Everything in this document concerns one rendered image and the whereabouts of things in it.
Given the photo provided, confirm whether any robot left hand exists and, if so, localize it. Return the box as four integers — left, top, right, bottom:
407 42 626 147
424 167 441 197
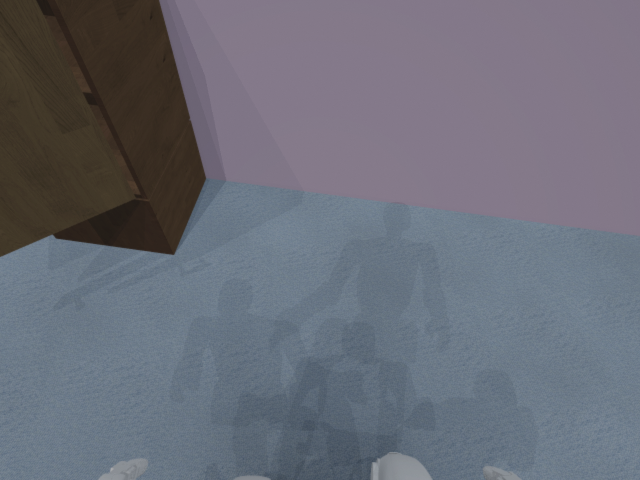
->
98 458 148 480

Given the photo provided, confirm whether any robot right thigh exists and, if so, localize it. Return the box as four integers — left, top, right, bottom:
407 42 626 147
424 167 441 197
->
370 454 433 480

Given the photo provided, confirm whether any cupboard door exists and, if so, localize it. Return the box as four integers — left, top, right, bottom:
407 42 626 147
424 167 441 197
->
0 0 136 257

